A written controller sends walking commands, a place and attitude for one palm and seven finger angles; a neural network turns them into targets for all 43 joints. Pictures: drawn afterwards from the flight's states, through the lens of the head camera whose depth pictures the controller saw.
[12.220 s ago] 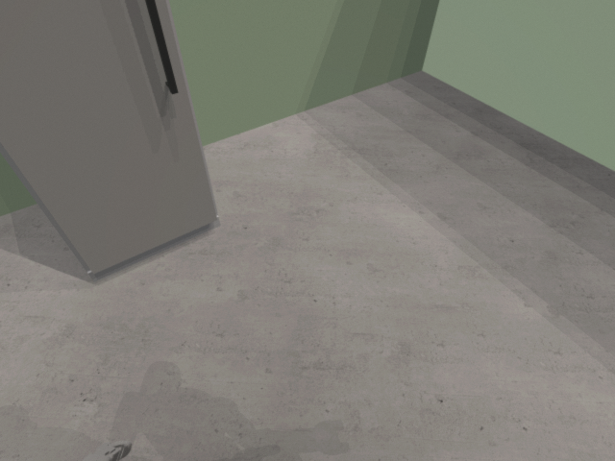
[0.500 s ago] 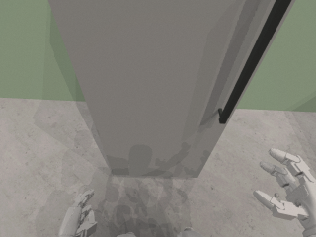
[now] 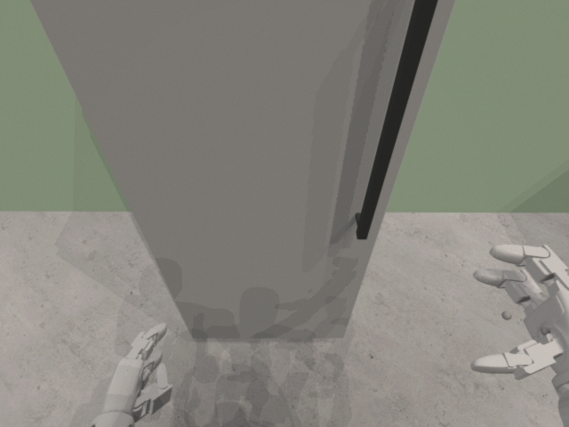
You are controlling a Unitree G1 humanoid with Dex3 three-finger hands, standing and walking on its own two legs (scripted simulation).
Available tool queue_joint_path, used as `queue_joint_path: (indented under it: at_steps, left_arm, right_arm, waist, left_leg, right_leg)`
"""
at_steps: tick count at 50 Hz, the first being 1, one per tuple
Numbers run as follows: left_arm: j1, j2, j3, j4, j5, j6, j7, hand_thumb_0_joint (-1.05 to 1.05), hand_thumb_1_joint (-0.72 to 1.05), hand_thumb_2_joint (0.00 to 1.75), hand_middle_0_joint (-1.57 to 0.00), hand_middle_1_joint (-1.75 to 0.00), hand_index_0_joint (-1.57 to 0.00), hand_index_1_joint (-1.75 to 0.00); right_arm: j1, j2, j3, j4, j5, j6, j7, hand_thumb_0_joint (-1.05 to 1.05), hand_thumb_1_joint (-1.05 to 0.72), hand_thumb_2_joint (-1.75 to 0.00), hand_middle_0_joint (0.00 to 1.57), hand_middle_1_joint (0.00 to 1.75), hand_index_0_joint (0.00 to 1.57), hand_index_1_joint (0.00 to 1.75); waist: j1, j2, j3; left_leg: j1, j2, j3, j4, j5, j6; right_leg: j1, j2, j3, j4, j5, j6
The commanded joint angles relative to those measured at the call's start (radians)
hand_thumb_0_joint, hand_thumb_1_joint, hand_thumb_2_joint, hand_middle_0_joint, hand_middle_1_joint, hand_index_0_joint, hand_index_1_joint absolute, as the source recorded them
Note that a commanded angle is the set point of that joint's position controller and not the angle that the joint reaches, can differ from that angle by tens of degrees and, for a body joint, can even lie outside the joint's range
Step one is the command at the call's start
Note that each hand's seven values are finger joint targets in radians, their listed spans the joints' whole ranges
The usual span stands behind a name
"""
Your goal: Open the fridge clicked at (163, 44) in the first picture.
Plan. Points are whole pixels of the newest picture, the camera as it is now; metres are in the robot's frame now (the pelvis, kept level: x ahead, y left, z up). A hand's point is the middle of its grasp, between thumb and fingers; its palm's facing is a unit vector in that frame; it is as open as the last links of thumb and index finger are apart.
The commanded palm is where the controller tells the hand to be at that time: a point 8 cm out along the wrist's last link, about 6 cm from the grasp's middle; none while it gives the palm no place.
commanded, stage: raise the hand to about handle height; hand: right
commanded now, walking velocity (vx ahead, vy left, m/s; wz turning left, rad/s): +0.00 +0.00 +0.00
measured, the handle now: (387, 124) +0.49 -0.13 +0.19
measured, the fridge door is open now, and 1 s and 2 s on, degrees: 0 0 0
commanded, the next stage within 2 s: move the hooked fingers beside the handle in 0.82 s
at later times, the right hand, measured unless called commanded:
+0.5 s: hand (542, 281) +0.27 -0.28 +0.14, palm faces +0.02 +1.00 -0.06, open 14.0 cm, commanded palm +0.23 -0.32 +0.14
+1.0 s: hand (511, 277) +0.27 -0.25 +0.14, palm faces +0.04 +1.00 -0.05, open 14.0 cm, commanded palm +0.25 -0.29 +0.14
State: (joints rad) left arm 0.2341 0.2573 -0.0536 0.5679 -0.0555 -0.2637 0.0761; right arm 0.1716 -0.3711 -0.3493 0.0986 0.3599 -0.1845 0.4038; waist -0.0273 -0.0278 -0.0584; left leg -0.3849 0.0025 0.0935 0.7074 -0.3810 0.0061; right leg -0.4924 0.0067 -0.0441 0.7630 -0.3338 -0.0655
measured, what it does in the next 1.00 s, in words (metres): stands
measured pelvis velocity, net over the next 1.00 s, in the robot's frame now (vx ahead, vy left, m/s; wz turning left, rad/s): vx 0.00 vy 0.03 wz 0.00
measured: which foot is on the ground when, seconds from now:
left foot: down 0.00-1.00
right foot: down 0.00-1.00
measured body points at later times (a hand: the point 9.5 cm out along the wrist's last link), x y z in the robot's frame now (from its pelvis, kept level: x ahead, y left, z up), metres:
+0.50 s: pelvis -0.01 +0.00 +0.01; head -0.01 -0.01 +0.46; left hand +0.16 +0.23 -0.05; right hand +0.26 -0.34 +0.14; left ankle -0.01 +0.12 -0.71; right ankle +0.04 -0.07 -0.71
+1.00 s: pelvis +0.00 +0.03 +0.01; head +0.00 +0.04 +0.46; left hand +0.17 +0.26 -0.06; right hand +0.26 -0.30 +0.14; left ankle -0.01 +0.12 -0.71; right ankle +0.04 -0.07 -0.71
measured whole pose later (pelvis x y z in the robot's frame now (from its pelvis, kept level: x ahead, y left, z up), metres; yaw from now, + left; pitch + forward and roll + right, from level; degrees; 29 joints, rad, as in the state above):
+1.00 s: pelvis +0.00 +0.03 +0.01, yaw +0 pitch +0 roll +1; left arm 0.25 0.28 -0.06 0.60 -0.07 -0.25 0.10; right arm -0.03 -0.43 -0.43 0.28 0.35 -0.06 0.48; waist -0.03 -0.05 -0.02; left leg -0.27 -0.02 0.10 0.59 -0.33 0.04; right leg -0.36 -0.01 -0.04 0.62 -0.27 -0.03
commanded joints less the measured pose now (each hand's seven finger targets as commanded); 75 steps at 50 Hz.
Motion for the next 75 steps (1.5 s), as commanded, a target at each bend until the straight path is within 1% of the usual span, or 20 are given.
queue_joint_path:
  at_steps: [1,15,20,23,28,29,37,46,47,49,52,54,58,59,61,65,68,70,73,75]
  left_arm:
    - [-0.055,0.150,0.056,-0.138,-0.005,-0.042,0.020,0.00,0.90,0.90,-0.20,-0.30,-0.20,-0.30]
    - [-0.074,0.152,0.033,-0.128,-0.008,-0.036,0.040,0.00,0.90,0.90,-0.20,-0.30,-0.20,-0.30]
    - [-0.068,0.156,0.039,-0.129,-0.014,-0.041,0.030,0.00,0.90,0.90,-0.20,-0.30,-0.20,-0.30]
    - [-0.070,0.157,0.043,-0.137,-0.011,-0.046,0.026,0.00,0.90,0.90,-0.20,-0.30,-0.20,-0.30]
    - [-0.066,0.154,0.047,-0.130,-0.008,-0.052,0.030,0.00,0.90,0.90,-0.20,-0.30,-0.20,-0.30]
    - [-0.059,0.157,0.046,-0.125,-0.004,-0.049,0.029,0.00,0.90,0.90,-0.20,-0.30,-0.20,-0.30]
    - [-0.063,0.151,0.047,-0.118,-0.011,-0.050,0.038,0.00,0.90,0.90,-0.20,-0.30,-0.20,-0.30]
    - [-0.065,0.149,0.050,-0.120,-0.015,-0.039,0.034,0.00,0.90,0.90,-0.20,-0.30,-0.20,-0.30]
    - [-0.066,0.148,0.049,-0.118,-0.017,-0.037,0.036,0.00,0.90,0.90,-0.20,-0.30,-0.20,-0.30]
    - [-0.058,0.152,0.049,-0.112,-0.015,-0.031,0.039,0.00,0.90,0.90,-0.20,-0.30,-0.20,-0.30]
    - [-0.060,0.148,0.047,-0.114,-0.016,-0.029,0.043,0.00,0.90,0.90,-0.20,-0.30,-0.20,-0.30]
    - [-0.045,0.156,0.051,-0.101,-0.015,-0.018,0.047,0.00,0.90,0.90,-0.20,-0.30,-0.20,-0.30]
    - [-0.054,0.150,0.047,-0.106,-0.019,-0.012,0.047,0.00,0.90,0.90,-0.20,-0.30,-0.20,-0.30]
    - [-0.048,0.153,0.050,-0.110,-0.019,-0.009,0.047,0.00,0.90,0.90,-0.20,-0.30,-0.20,-0.30]
    - [-0.045,0.150,0.050,-0.110,-0.020,-0.011,0.045,0.00,0.90,0.90,-0.20,-0.30,-0.20,-0.30]
    - [-0.027,0.161,0.054,-0.110,-0.017,0.002,0.037,0.00,0.90,0.90,-0.20,-0.30,-0.20,-0.30]
    - [-0.025,0.158,0.056,-0.124,-0.018,0.011,0.028,0.00,0.90,0.90,-0.20,-0.30,-0.20,-0.30]
    - [-0.018,0.163,0.058,-0.124,-0.017,0.018,0.027,0.00,0.90,0.90,-0.20,-0.30,-0.20,-0.30]
    - [-0.004,0.162,0.059,-0.119,-0.019,0.025,0.030,0.00,0.90,0.90,-0.20,-0.30,-0.20,-0.30]
    - [0.000,0.166,0.061,-0.117,-0.018,0.029,0.032,0.00,0.90,0.90,-0.20,-0.30,-0.20,-0.30]
  right_arm:
    - [-0.245,-0.222,-0.102,-0.190,0.019,-0.009,0.016,0.00,0.50,-0.30,0.30,1.20,0.30,1.20]
    - [-0.465,-0.351,-0.179,-0.067,0.007,0.074,0.065,0.00,0.50,-0.30,0.30,1.20,0.30,1.20]
    - [-0.428,-0.306,-0.145,-0.005,0.014,0.095,0.094,0.00,0.50,-0.30,0.30,1.20,0.30,1.20]
    - [-0.436,-0.329,-0.161,-0.057,0.009,0.089,0.085,0.00,0.50,-0.30,0.30,1.20,0.30,1.20]
    - [-0.434,-0.350,-0.202,-0.092,0.013,0.059,0.053,0.00,0.50,-0.30,0.30,1.20,0.30,1.20]
    - [-0.427,-0.368,-0.215,-0.073,0.011,0.059,0.048,0.00,0.50,-0.30,0.30,1.20,0.30,1.20]
    - [-0.449,-0.327,-0.168,-0.072,0.008,0.059,0.067,0.00,0.50,-0.30,0.30,1.20,0.30,1.20]
    - [-0.428,-0.326,-0.176,-0.023,0.026,0.066,0.079,0.00,0.50,-0.30,0.30,1.20,0.30,1.20]
    - [-0.459,-0.329,-0.171,-0.034,0.025,0.062,0.078,0.00,0.50,-0.30,0.30,1.20,0.30,1.20]
    - [-0.491,-0.348,-0.174,-0.016,0.022,0.059,0.072,0.00,0.50,-0.30,0.30,1.20,0.30,1.20]
    - [-0.539,-0.326,-0.147,-0.013,0.015,0.051,0.069,0.00,0.50,-0.30,0.30,1.20,0.30,1.20]
    - [-0.529,-0.383,-0.197,0.063,0.016,0.054,0.065,0.00,0.50,-0.30,0.30,1.20,0.30,1.20]
    - [-0.623,-0.370,-0.166,0.087,0.006,0.042,0.077,0.00,0.50,-0.30,0.30,1.20,0.30,1.20]
    - [-0.621,-0.376,-0.165,0.086,0.008,0.040,0.075,0.00,0.50,-0.30,0.30,1.20,0.30,1.20]
    - [-0.647,-0.342,-0.133,0.085,0.006,0.033,0.076,0.00,0.50,-0.30,0.30,1.20,0.30,1.20]
    - [-0.582,-0.381,-0.189,0.176,0.010,0.046,0.072,0.00,0.50,-0.30,0.30,1.20,0.30,1.20]
    - [-0.594,-0.392,-0.195,0.148,0.003,0.042,0.072,0.00,0.50,-0.30,0.30,1.20,0.30,1.20]
    - [-0.609,-0.401,-0.203,0.161,0.006,0.040,0.070,0.00,0.50,-0.30,0.30,1.20,0.30,1.20]
    - [-0.680,-0.395,-0.186,0.172,0.001,0.025,0.070,0.00,0.50,-0.30,0.30,1.20,0.30,1.20]
    - [-0.709,-0.391,-0.172,0.185,-0.001,0.020,0.070,0.00,0.50,-0.30,0.30,1.20,0.30,1.20]
  waist:
    - [0.010,-0.085,-0.129]
    - [0.001,-0.082,-0.128]
    - [0.001,-0.063,-0.123]
    - [-0.005,-0.101,-0.134]
    - [-0.003,-0.094,-0.137]
    - [-0.008,-0.053,-0.128]
    - [0.007,-0.094,-0.132]
    - [0.008,-0.023,-0.136]
    - [0.011,-0.059,-0.130]
    - [0.017,-0.016,-0.120]
    - [0.022,-0.060,-0.143]
    - [0.020,0.028,-0.127]
    - [0.023,-0.079,-0.149]
    - [0.022,-0.032,-0.168]
    - [0.027,-0.056,-0.185]
    - [0.011,0.033,-0.177]
    - [0.003,-0.041,-0.209]
    - [0.012,0.008,-0.201]
    - [0.024,-0.055,-0.197]
    - [0.033,-0.028,-0.203]
  left_leg:
    - [-0.052,-0.036,-0.007,-0.117,0.149,0.027]
    - [0.023,-0.031,-0.021,-0.207,0.127,0.033]
    - [0.027,-0.029,-0.025,-0.215,0.142,0.033]
    - [0.018,-0.028,-0.024,-0.211,0.139,0.032]
    - [0.037,-0.028,-0.030,-0.223,0.145,0.030]
    - [0.052,-0.029,-0.035,-0.232,0.147,0.032]
    - [0.056,-0.024,-0.046,-0.237,0.178,0.027]
    - [0.072,-0.010,-0.085,-0.233,0.229,0.011]
    - [0.063,-0.011,-0.085,-0.232,0.226,0.012]
    - [0.065,-0.010,-0.092,-0.235,0.218,0.009]
    - [0.054,-0.008,-0.093,-0.228,0.221,0.009]
    - [0.075,0.000,-0.119,-0.235,0.221,0.000]
    - [0.062,0.003,-0.120,-0.222,0.207,0.006]
    - [0.077,0.004,-0.125,-0.218,0.225,0.003]
    - [0.068,0.001,-0.114,-0.208,0.258,0.004]
    - [0.086,0.007,-0.131,-0.199,0.293,-0.005]
    - [0.086,0.000,-0.114,-0.180,0.327,0.002]
    - [0.086,-0.001,-0.120,-0.177,0.346,-0.003]
    - [0.045,-0.012,-0.105,-0.177,0.289,0.005]
    - [0.036,-0.014,-0.109,-0.176,0.278,0.005]
  right_leg:
    - [0.241,-0.044,0.147,-0.208,0.150,0.056]
    - [0.308,-0.041,0.168,-0.299,0.076,0.054]
    - [0.302,-0.035,0.158,-0.293,0.089,0.048]
    - [0.318,-0.037,0.160,-0.296,0.087,0.050]
    - [0.323,-0.033,0.140,-0.292,0.106,0.044]
    - [0.304,-0.033,0.132,-0.287,0.112,0.041]
    - [0.319,-0.024,0.108,-0.267,0.153,0.032]
    - [0.270,-0.014,0.076,-0.219,0.185,0.024]
    - [0.274,-0.013,0.074,-0.217,0.182,0.025]
    - [0.260,-0.018,0.073,-0.210,0.179,0.024]
    - [0.275,-0.012,0.071,-0.208,0.176,0.024]
    - [0.226,-0.017,0.066,-0.191,0.176,0.024]
    - [0.234,-0.011,0.066,-0.190,0.167,0.027]
    - [0.235,-0.016,0.063,-0.181,0.182,0.024]
    - [0.254,-0.012,0.063,-0.182,0.198,0.023]
    - [0.195,-0.015,0.058,-0.172,0.208,0.023]
    - [0.216,-0.010,0.052,-0.174,0.235,0.023]
    - [0.199,-0.014,0.050,-0.166,0.241,0.021]
    - [0.216,-0.013,0.053,-0.171,0.211,0.024]
    - [0.215,-0.015,0.055,-0.165,0.203,0.021]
